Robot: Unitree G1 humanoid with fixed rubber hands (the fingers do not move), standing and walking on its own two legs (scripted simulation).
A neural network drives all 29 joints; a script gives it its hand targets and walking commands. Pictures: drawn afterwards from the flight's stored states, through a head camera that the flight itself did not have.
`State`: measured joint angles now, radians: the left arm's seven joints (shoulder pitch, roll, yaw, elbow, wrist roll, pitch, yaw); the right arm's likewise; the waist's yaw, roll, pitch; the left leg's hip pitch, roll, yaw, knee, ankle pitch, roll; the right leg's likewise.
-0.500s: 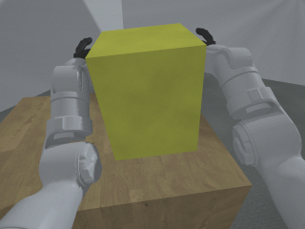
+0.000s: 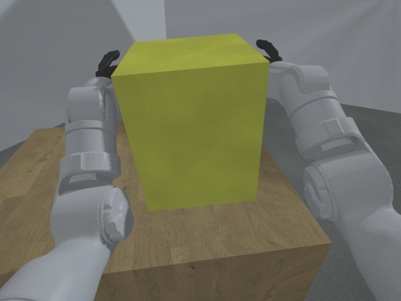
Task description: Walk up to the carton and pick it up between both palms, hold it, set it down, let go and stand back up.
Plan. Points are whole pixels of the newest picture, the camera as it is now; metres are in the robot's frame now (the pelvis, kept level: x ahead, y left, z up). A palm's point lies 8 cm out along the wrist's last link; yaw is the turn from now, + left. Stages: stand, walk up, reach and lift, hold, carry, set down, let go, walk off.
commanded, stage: hold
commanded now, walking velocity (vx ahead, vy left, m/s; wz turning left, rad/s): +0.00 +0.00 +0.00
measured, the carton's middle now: (193, 119) +0.36 -0.01 +0.27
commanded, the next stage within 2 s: set down in 1.22 s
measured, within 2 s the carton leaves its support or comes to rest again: neither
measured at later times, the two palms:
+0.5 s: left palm (109, 89) +0.39 +0.15 +0.33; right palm (270, 75) +0.37 -0.15 +0.35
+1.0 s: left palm (108, 90) +0.38 +0.14 +0.33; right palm (271, 77) +0.36 -0.15 +0.35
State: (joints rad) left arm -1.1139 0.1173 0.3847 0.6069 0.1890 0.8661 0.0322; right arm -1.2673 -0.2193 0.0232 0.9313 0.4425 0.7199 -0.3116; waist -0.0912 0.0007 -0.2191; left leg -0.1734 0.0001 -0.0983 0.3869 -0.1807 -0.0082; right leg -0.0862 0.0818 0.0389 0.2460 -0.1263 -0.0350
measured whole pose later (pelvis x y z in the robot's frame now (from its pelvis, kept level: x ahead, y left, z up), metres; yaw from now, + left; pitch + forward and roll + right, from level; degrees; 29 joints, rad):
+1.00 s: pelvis +0.00 +0.00 +0.00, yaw +0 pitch -1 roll -2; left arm -1.12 0.12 0.39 0.62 0.19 0.86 0.03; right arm -1.28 -0.22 0.03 0.95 0.44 0.72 -0.31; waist -0.09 0.01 -0.23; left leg -0.18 0.00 -0.09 0.39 -0.18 -0.01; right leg -0.10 0.08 0.05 0.25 -0.13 -0.03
